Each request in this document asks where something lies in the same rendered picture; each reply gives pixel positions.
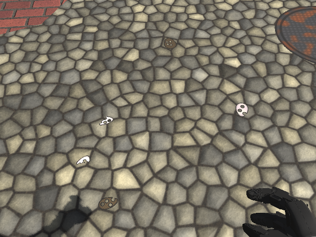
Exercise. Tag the robot right hand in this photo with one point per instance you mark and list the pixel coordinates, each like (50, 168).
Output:
(298, 220)

